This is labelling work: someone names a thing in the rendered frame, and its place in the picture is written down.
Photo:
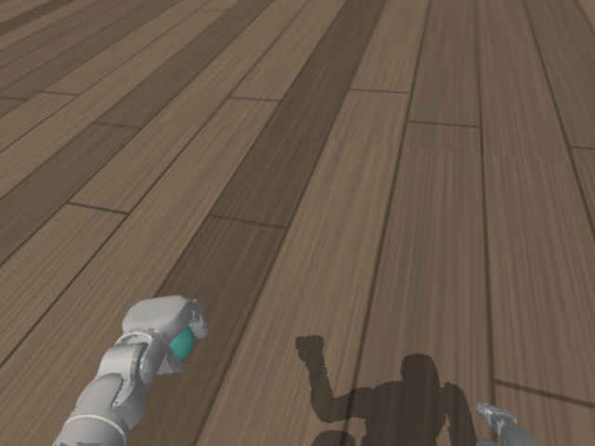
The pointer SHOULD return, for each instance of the left robot arm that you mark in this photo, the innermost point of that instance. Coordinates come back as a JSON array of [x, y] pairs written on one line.
[[114, 402]]

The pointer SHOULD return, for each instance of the right robot hand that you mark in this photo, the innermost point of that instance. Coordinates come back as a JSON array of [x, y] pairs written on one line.
[[505, 425]]

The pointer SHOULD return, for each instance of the ball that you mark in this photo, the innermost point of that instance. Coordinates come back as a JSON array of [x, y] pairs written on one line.
[[182, 345]]

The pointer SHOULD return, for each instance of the left robot hand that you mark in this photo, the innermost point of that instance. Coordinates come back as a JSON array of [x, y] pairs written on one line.
[[167, 316]]

